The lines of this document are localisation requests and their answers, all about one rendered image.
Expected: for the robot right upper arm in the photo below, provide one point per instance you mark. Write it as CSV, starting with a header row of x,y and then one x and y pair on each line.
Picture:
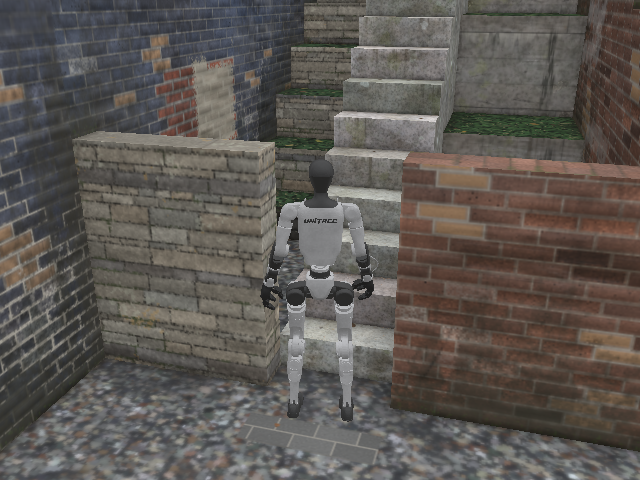
x,y
352,213

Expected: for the left robot hand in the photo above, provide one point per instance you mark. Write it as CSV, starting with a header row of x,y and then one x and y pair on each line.
x,y
266,295

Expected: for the right robot forearm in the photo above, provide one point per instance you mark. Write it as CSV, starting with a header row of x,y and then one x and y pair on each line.
x,y
365,266

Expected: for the left robot forearm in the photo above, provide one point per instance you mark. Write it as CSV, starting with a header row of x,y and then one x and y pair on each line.
x,y
273,268

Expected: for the robot left upper arm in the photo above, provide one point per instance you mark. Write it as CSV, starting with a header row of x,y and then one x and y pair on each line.
x,y
288,212

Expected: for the humanoid robot head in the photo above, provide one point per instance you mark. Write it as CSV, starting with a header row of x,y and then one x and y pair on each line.
x,y
321,173

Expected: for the robot right thigh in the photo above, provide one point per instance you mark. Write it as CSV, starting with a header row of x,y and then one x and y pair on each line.
x,y
344,304

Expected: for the right robot hand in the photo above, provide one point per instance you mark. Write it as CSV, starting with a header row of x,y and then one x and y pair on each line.
x,y
359,284

